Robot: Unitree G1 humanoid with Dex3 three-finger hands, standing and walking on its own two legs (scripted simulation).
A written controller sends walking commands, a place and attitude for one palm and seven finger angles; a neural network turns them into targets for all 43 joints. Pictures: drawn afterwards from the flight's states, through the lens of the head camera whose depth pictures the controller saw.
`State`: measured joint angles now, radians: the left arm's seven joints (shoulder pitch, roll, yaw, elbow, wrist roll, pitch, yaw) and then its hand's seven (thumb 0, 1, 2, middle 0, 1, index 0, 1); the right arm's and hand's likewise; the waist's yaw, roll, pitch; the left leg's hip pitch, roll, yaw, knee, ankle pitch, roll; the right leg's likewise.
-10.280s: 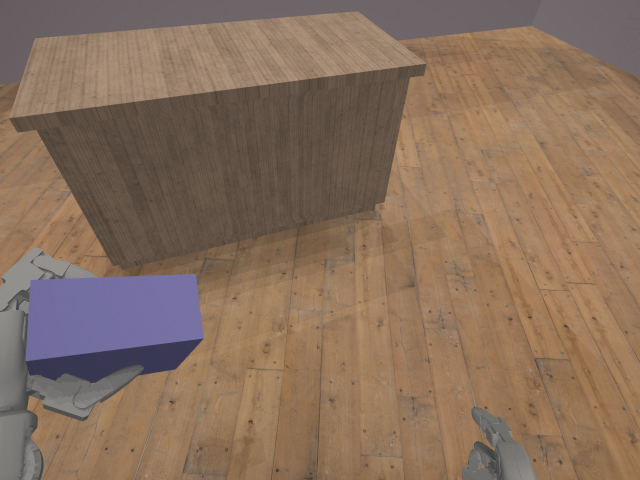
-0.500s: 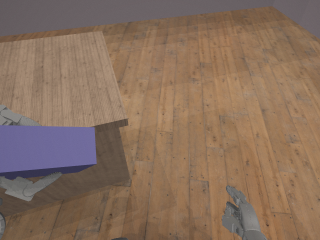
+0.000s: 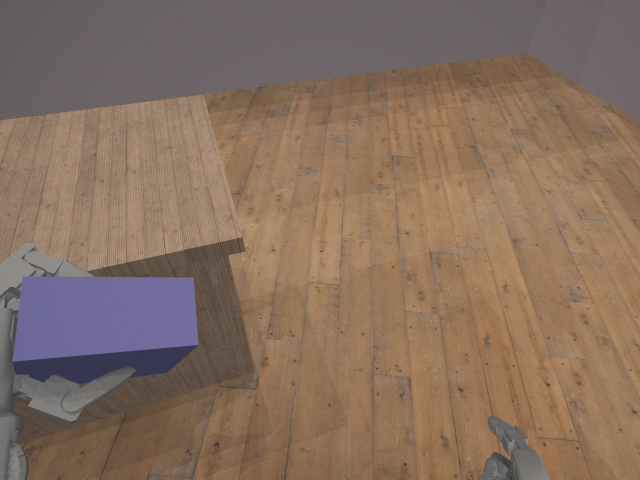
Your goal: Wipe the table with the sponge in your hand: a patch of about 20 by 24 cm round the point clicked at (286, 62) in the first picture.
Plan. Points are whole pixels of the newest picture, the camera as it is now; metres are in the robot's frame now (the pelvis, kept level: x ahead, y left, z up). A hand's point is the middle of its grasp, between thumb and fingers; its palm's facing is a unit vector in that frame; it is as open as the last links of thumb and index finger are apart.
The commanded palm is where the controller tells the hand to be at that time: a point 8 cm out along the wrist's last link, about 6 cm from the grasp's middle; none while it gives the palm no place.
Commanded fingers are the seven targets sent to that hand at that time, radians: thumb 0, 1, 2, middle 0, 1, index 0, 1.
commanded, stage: come to a stop and stand still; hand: left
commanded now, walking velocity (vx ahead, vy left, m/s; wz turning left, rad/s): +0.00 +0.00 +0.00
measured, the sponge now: (134, 331) +0.22 +0.20 +0.14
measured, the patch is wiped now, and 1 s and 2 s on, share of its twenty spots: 0.00 0.00 0.00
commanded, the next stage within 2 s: look again from close up in 0.56 s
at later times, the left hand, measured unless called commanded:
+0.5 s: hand (51, 360) +0.18 +0.25 +0.15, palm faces +0.39 -0.82 -0.42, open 10.8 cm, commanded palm +0.13 +0.29 +0.18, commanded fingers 0.00 0.10 1.30 -1.20 -1.60 -1.20 -1.60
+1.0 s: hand (45, 313) +0.23 +0.29 +0.14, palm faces +0.31 -0.87 -0.39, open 10.8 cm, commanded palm +0.18 +0.33 +0.18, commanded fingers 0.00 0.10 1.30 -1.20 -1.60 -1.20 -1.60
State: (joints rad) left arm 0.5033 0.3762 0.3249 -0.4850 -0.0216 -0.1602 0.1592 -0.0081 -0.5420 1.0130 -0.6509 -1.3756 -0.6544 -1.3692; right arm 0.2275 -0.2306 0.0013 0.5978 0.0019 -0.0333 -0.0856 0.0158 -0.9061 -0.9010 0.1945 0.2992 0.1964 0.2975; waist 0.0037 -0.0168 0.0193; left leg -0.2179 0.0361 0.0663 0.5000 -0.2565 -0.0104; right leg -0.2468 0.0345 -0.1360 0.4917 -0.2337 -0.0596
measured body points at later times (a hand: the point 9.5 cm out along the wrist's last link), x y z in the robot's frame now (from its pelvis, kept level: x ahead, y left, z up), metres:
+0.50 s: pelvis -0.03 +0.01 +0.00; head -0.03 +0.01 +0.45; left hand +0.16 +0.30 +0.17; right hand +0.12 -0.21 -0.09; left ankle +0.01 +0.12 -0.74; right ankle +0.03 -0.06 -0.74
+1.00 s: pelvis +0.01 +0.05 +0.00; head +0.04 +0.08 +0.45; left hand +0.21 +0.33 +0.17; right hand +0.18 -0.18 -0.06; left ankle +0.01 +0.12 -0.74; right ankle +0.03 -0.06 -0.74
